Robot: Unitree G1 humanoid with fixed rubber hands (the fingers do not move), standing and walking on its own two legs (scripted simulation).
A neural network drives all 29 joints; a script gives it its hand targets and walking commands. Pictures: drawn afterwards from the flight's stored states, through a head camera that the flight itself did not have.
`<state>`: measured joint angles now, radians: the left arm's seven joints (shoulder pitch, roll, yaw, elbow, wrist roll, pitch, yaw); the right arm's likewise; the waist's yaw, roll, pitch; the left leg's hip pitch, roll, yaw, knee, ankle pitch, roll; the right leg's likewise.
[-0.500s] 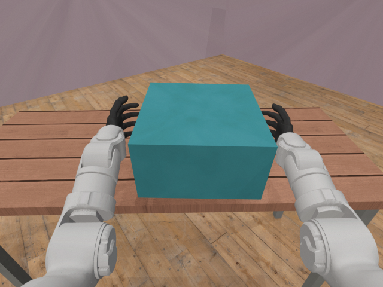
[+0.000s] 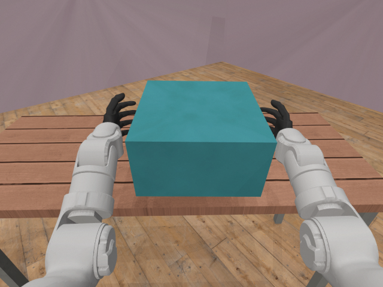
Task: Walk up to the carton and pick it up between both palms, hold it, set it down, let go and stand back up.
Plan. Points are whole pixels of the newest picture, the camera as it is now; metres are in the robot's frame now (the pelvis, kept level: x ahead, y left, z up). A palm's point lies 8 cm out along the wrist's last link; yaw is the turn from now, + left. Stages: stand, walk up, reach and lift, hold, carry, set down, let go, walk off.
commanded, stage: reach and lift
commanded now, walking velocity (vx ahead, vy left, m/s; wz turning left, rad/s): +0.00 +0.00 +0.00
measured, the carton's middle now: (197, 132) +0.44 +0.01 +0.18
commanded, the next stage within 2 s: hold in 0.16 s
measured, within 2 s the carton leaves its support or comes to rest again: neither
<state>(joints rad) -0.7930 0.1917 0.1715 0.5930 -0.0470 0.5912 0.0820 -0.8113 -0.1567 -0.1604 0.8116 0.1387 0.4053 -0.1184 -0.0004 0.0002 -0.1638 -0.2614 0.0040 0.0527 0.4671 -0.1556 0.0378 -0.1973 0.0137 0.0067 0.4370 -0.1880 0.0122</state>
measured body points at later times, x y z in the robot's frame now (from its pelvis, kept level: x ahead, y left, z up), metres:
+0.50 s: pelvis +0.00 +0.00 +0.00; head -0.10 +0.01 +0.44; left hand +0.37 +0.20 +0.25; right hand +0.39 -0.17 +0.23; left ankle +0.06 +0.09 -0.74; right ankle +0.03 -0.13 -0.74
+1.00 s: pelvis -0.01 +0.00 +0.00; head -0.10 +0.01 +0.44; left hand +0.37 +0.19 +0.25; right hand +0.38 -0.17 +0.23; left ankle +0.06 +0.09 -0.74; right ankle +0.03 -0.13 -0.74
